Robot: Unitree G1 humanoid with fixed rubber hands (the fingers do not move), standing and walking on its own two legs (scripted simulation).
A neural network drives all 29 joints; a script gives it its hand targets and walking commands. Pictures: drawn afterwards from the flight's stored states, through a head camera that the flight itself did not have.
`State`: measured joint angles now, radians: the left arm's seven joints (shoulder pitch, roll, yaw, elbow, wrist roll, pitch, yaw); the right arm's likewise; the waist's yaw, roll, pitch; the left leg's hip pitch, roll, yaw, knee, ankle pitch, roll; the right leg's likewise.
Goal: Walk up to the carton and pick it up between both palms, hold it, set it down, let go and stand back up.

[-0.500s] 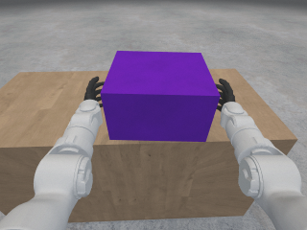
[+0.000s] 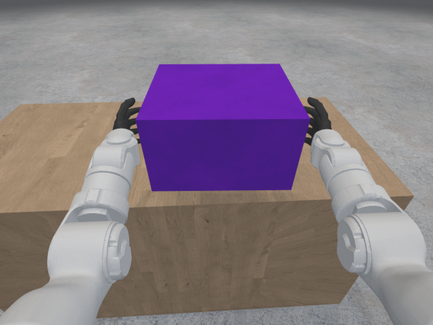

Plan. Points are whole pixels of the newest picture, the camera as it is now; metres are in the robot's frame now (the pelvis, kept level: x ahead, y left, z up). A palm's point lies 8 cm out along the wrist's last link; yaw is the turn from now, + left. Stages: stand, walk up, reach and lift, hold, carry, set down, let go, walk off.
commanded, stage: reach and lift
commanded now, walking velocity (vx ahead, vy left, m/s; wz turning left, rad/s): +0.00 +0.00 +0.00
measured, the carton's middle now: (220, 122) +0.50 +0.03 +0.17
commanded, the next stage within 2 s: hold in 0.78 s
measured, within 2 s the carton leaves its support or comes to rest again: neither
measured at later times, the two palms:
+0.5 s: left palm (123, 131) +0.37 +0.20 +0.22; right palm (332, 125) +0.39 -0.18 +0.23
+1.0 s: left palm (118, 129) +0.36 +0.21 +0.23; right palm (334, 119) +0.38 -0.17 +0.25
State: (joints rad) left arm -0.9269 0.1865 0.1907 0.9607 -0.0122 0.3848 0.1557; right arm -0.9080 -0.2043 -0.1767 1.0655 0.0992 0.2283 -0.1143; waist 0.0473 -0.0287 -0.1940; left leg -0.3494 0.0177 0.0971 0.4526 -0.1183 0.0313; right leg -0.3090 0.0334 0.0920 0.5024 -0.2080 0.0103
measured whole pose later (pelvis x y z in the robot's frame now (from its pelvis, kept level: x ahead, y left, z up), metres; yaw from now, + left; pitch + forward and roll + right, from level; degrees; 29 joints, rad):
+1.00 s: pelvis +0.01 +0.00 +0.00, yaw +0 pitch -6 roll +0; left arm -0.80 0.13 0.31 0.54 0.19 0.74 0.03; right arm -0.91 -0.21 -0.14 0.90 0.15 0.41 -0.08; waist -0.01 -0.03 -0.14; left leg -0.19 0.02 0.10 0.43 -0.14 0.03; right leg -0.13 0.03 0.09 0.44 -0.20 0.01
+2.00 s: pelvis +0.00 +0.00 +0.00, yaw +0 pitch -7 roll +0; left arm -0.79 0.13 0.32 0.43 0.21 0.82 0.00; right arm -0.89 -0.23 -0.10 0.77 0.19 0.53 -0.10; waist -0.04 -0.03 -0.14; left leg -0.17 0.02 0.10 0.43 -0.14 0.03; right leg -0.11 0.03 0.09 0.44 -0.20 0.01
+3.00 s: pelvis +0.00 +0.00 +0.00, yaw +0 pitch -7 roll -1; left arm -0.79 0.13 0.33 0.42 0.21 0.83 -0.01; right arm -0.88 -0.22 -0.11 0.74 0.20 0.56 -0.10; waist -0.04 -0.03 -0.14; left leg -0.17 0.02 0.10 0.43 -0.14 0.03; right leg -0.11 0.03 0.09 0.44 -0.20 0.01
